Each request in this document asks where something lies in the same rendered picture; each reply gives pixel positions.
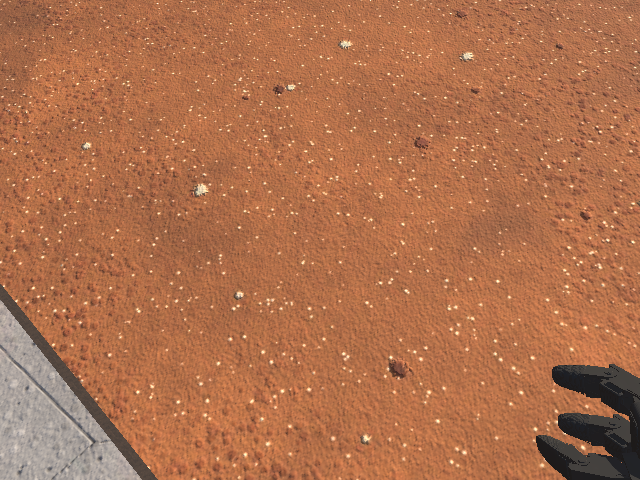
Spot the robot right hand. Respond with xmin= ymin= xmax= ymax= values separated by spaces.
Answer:
xmin=536 ymin=364 xmax=640 ymax=480

